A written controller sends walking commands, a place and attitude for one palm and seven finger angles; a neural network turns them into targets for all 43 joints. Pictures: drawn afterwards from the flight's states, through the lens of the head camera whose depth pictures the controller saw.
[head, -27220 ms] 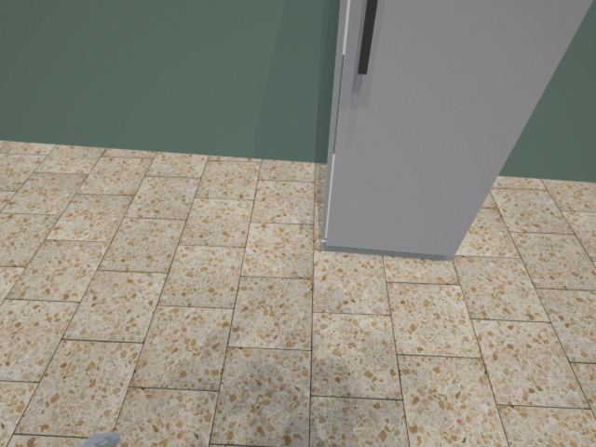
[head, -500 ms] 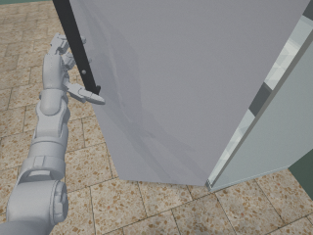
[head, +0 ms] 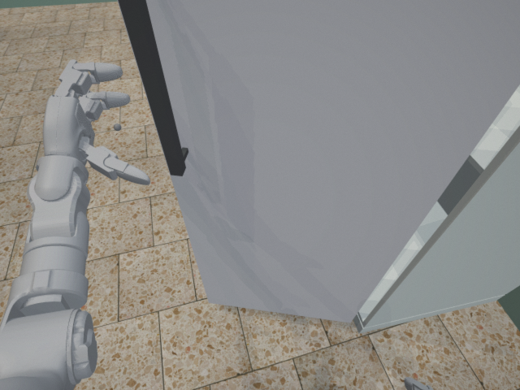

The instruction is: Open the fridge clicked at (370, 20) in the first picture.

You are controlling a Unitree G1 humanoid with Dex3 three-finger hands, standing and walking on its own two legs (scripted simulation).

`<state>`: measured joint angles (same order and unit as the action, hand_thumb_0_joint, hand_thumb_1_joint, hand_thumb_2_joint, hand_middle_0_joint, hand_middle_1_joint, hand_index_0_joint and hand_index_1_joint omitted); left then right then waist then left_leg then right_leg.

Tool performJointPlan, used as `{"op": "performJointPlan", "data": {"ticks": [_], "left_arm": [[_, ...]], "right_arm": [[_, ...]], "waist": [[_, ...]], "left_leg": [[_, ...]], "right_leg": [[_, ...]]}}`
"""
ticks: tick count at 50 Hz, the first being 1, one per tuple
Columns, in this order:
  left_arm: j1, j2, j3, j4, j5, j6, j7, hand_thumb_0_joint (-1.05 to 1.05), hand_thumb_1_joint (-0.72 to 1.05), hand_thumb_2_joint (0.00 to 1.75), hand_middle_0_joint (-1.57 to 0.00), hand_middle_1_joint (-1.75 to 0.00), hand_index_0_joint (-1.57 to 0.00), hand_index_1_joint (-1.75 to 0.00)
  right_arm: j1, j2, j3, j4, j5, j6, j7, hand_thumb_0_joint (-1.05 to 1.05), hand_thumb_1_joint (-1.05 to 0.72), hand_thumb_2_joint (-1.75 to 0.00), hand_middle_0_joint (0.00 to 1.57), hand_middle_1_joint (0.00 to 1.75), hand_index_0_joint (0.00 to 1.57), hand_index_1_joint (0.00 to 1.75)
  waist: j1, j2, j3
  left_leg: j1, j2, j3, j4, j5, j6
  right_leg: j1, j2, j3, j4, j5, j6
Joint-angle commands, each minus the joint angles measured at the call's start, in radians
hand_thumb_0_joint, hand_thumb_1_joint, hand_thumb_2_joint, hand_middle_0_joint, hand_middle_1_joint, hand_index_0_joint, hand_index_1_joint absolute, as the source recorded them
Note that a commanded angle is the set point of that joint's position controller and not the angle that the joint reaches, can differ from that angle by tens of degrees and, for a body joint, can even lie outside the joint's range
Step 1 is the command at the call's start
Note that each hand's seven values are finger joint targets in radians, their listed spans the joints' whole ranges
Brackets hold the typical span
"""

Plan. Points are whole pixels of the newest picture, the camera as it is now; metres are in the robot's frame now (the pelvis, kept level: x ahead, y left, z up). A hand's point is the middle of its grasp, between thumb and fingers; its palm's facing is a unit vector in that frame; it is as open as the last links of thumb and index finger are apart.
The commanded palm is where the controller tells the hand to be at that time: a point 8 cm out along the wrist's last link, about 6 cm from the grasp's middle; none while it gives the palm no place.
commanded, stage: slip the hand off the handle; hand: left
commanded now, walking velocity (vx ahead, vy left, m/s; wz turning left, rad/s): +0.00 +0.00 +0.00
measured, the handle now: (162, 86) +0.47 +0.16 +0.23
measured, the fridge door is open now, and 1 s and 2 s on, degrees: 70 70 70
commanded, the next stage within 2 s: draw the hand back to the body in 0.80 s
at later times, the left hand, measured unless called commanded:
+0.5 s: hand (93, 162) +0.36 +0.23 +0.19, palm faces +0.14 -0.98 -0.14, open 14.7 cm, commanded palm +0.32 +0.28 +0.20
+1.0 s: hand (72, 203) +0.29 +0.23 +0.19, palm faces +0.13 -0.99 -0.06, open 14.7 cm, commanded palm +0.25 +0.28 +0.20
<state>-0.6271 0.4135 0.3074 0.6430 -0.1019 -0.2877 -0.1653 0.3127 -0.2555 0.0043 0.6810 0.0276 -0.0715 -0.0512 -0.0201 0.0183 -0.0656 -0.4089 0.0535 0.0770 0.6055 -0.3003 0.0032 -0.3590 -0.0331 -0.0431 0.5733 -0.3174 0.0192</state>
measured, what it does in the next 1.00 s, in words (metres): stands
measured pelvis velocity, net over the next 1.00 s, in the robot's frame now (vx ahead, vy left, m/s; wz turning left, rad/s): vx -0.02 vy -0.01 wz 0.04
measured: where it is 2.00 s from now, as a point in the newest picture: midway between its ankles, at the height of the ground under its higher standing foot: outside the picture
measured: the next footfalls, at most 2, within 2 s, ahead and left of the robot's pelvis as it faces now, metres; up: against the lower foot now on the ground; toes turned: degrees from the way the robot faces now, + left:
none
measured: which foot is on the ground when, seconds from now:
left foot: down 0.00-1.00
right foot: down 0.00-1.00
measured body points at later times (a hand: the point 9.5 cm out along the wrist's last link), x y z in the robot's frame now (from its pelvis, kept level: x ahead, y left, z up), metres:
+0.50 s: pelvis -0.01 +0.00 +0.00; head +0.00 +0.00 +0.45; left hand +0.34 +0.29 +0.20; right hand +0.12 -0.25 -0.10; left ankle +0.00 +0.12 -0.73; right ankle -0.02 -0.13 -0.73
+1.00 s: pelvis -0.02 -0.01 +0.00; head -0.03 -0.03 +0.45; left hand +0.28 +0.28 +0.20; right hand +0.17 -0.23 -0.08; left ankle +0.00 +0.12 -0.73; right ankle -0.02 -0.13 -0.73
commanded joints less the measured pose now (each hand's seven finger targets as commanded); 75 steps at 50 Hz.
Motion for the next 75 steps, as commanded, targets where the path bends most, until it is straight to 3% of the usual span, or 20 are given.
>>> {"op": "performJointPlan", "data": {"ticks": [1,5,6,11,16,32,34,38,44,46,47,50,52,56,59,63,71,72,73,75], "left_arm": [[-0.418,0.259,0.071,-0.213,-0.027,-0.042,-0.01,0.0,-0.55,0.2,-0.25,-1.15,-0.25,-1.15],[-0.433,0.364,0.154,-0.212,-0.027,-0.057,-0.026,0.0,-0.55,0.2,-0.25,-1.15,-0.25,-1.15],[-0.421,0.3,0.102,-0.234,-0.032,-0.062,-0.04,0.0,-0.55,0.2,-0.25,-1.15,-0.25,-1.15],[-0.325,0.251,0.075,-0.296,-0.07,-0.057,-0.077,0.0,-0.55,0.2,-0.25,-1.15,-0.25,-1.15],[-0.241,0.273,0.119,-0.396,-0.089,-0.023,-0.062,0.0,-0.55,0.2,-0.25,-1.15,-0.25,-1.15],[-0.031,0.163,0.055,-0.617,-0.103,0.038,-0.036,0.0,-0.55,0.2,-0.25,-1.15,-0.25,-1.15],[0.009,0.188,0.084,-0.591,-0.112,0.05,-0.042,0.0,-0.55,0.2,-0.25,-1.15,-0.25,-1.15],[0.057,0.162,0.071,-0.676,-0.123,0.061,-0.052,0.0,-0.55,0.2,-0.25,-1.15,-0.25,-1.15],[0.009,0.153,0.051,-0.71,-0.123,0.056,-0.04,0.0,-0.55,0.2,-0.25,-1.15,-0.25,-1.15],[0.019,0.193,0.088,-0.689,-0.122,0.054,-0.039,0.0,-0.55,0.2,-0.25,-1.15,-0.25,-1.15],[0.089,0.179,0.098,-0.515,-0.224,0.219,-0.092,0.0,-0.55,0.2,-0.25,-1.15,-0.25,-1.15],[-0.003,0.262,0.142,-0.662,-0.249,0.424,-0.148,0.0,-0.55,0.2,-0.25,-1.15,-0.25,-1.15],[0.002,0.242,0.123,-0.759,-0.234,0.503,-0.149,0.0,-0.55,0.2,-0.25,-1.15,-0.25,-1.15],[0.167,0.192,0.158,-0.777,-0.255,0.471,-0.125,0.0,-0.55,0.2,-0.25,-1.15,-0.25,-1.15],[0.279,0.176,0.167,-0.78,-0.259,0.476,-0.136,0.0,-0.55,0.2,-0.25,-1.15,-0.25,-1.15],[0.282,0.169,0.145,-0.862,-0.245,0.52,-0.135,0.0,-0.55,0.2,-0.25,-1.15,-0.25,-1.15],[0.309,0.187,0.175,-0.99,-0.256,0.472,-0.137,0.0,-0.37,0.29,-0.24,-1.04,-0.24,-1.04],[0.32,0.266,0.18,-1.076,-0.106,0.358,0.031,0.0,-0.33,0.31,-0.24,-1.02,-0.24,-1.02],[0.465,0.152,0.132,-0.969,-0.096,0.327,0.098,0.0,-0.3,0.32,-0.24,-1.0,-0.24,-1.0],[0.543,0.121,0.097,-1.014,-0.056,0.27,0.166,0.0,-0.22,0.36,-0.24,-0.96,-0.24,-0.96]], "right_arm": [[0.012,-0.148,-0.049,-0.119,0.003,-0.031,-0.011,0.0,-0.9,-0.9,0.2,0.3,0.2,0.3],[0.02,-0.155,-0.048,-0.117,0.0,-0.025,-0.022,0.0,-0.9,-0.9,0.2,0.3,0.2,0.3],[0.013,-0.147,-0.046,-0.127,0.001,-0.029,-0.021,0.0,-0.9,-0.9,0.2,0.3,0.2,0.3],[0.001,-0.148,-0.05,-0.14,0.007,-0.038,-0.019,0.0,-0.9,-0.9,0.2,0.3,0.2,0.3],[-0.026,-0.147,-0.046,-0.159,0.008,-0.05,-0.023,0.0,-0.9,-0.9,0.2,0.3,0.2,0.3],[-0.144,-0.118,-0.015,-0.187,0.012,-0.1,-0.035,0.0,-0.9,-0.9,0.2,0.3,0.2,0.3],[-0.148,-0.125,-0.015,-0.178,0.013,-0.101,-0.042,0.0,-0.9,-0.9,0.2,0.3,0.2,0.3],[-0.176,-0.113,-0.008,-0.195,0.014,-0.115,-0.041,0.0,-0.9,-0.9,0.2,0.3,0.2,0.3],[-0.188,-0.112,-0.002,-0.177,0.012,-0.135,-0.053,0.0,-0.9,-0.9,0.2,0.3,0.2,0.3],[-0.186,-0.115,-0.002,-0.167,0.009,-0.14,-0.056,0.0,-0.9,-0.9,0.2,0.3,0.2,0.3],[-0.227,-0.13,0.01,-0.173,0.041,-0.139,-0.07,0.0,-0.9,-0.9,0.2,0.3,0.2,0.3],[-0.274,-0.125,0.029,-0.217,0.057,-0.158,-0.096,0.0,-0.9,-0.9,0.2,0.3,0.2,0.3],[-0.284,-0.111,0.037,-0.239,0.058,-0.167,-0.088,0.0,-0.9,-0.9,0.2,0.3,0.2,0.3],[-0.255,-0.109,0.031,-0.232,0.048,-0.177,-0.061,0.0,-0.9,-0.9,0.2,0.3,0.2,0.3],[-0.257,-0.116,0.022,-0.235,0.05,-0.171,-0.048,0.0,-0.9,-0.9,0.2,0.3,0.2,0.3],[-0.27,-0.112,0.025,-0.251,0.054,-0.158,-0.052,0.0,-0.9,-0.9,0.2,0.3,0.2,0.3],[-0.271,-0.101,0.031,-0.24,0.041,-0.18,-0.071,0.0,-0.9,-0.9,0.2,0.3,0.2,0.3],[-0.263,-0.097,0.022,-0.222,-0.009,-0.193,-0.057,0.0,-0.9,-0.9,0.2,0.3,0.2,0.3],[-0.259,-0.095,0.021,-0.196,-0.016,-0.197,-0.054,0.0,-0.9,-0.9,0.2,0.3,0.2,0.3],[-0.25,-0.095,0.012,-0.187,-0.019,-0.183,-0.045,0.0,-0.9,-0.9,0.2,0.3,0.2,0.3]], "waist": [[-0.005,-0.001,-0.281],[-0.001,0.018,-0.304],[-0.002,0.048,-0.315],[0.002,0.063,-0.306],[0.033,0.047,-0.31],[0.046,0.04,-0.206],[0.048,-0.003,-0.173],[0.061,0.035,-0.181],[0.039,0.011,-0.141],[0.049,0.019,-0.153],[0.076,0.035,-0.186],[0.101,0.052,-0.219],[0.101,0.076,-0.214],[0.093,-0.03,-0.168],[0.102,-0.039,-0.137],[0.095,0.023,-0.093],[0.087,0.06,-0.106],[0.089,0.063,0.013],[0.077,0.037,0.053],[0.08,0.008,0.011]], "left_leg": [[0.197,-0.036,-0.052,-0.044,0.352,0.024],[0.187,-0.038,-0.05,-0.036,0.329,0.028],[0.205,-0.039,-0.052,-0.035,0.337,0.025],[0.24,-0.031,-0.063,-0.026,0.351,0.021],[0.223,-0.034,-0.07,-0.042,0.32,0.02],[0.223,-0.038,-0.069,-0.083,0.21,0.018],[0.203,-0.036,-0.062,-0.086,0.182,0.022],[0.216,-0.041,-0.064,-0.095,0.182,0.018],[0.216,-0.043,-0.062,-0.096,0.133,0.024],[0.209,-0.046,-0.064,-0.098,0.13,0.022],[0.201,-0.049,-0.065,-0.132,0.078,0.023],[0.237,-0.054,-0.072,-0.151,0.137,0.035],[0.272,-0.06,-0.074,-0.156,0.196,0.035],[0.284,-0.051,-0.066,-0.151,0.236,0.03],[0.277,-0.049,-0.052,-0.149,0.232,0.031],[0.276,-0.052,-0.055,-0.165,0.19,0.03],[0.317,-0.052,-0.06,-0.161,0.22,0.029],[0.27,-0.066,-0.042,-0.169,0.19,0.023],[0.252,-0.059,-0.042,-0.182,0.146,0.018],[0.283,-0.047,-0.039,-0.201,0.139,0.026]], "right_leg": [[0.06,0.051,0.008,-0.036,0.382,-0.036],[0.064,0.051,0.017,-0.033,0.364,-0.035],[0.054,0.053,0.014,-0.029,0.358,-0.038],[0.023,0.06,0.006,-0.028,0.342,-0.039],[0.06,0.058,0.0,-0.026,0.32,-0.043],[0.068,0.051,-0.006,-0.064,0.229,-0.04],[0.069,0.049,0.0,-0.08,0.213,-0.035],[0.086,0.045,-0.003,-0.078,0.211,-0.037],[0.063,0.042,0.008,-0.106,0.159,-0.029],[0.077,0.038,0.012,-0.106,0.157,-0.03],[0.152,0.027,0.021,-0.13,0.15,-0.038],[0.201,0.014,0.023,-0.155,0.202,-0.034],[0.207,0.017,0.007,-0.152,0.255,-0.036],[0.196,0.033,-0.009,-0.15,0.305,-0.029],[0.188,0.032,-0.003,-0.153,0.309,-0.026],[0.154,0.035,-0.007,-0.166,0.238,-0.027],[0.178,0.04,-0.008,-0.174,0.264,-0.027],[0.119,0.031,0.021,-0.249,0.209,-0.018],[0.11,0.024,0.004,-0.245,0.159,-0.019],[0.159,0.019,0.002,-0.238,0.155,-0.019]]}}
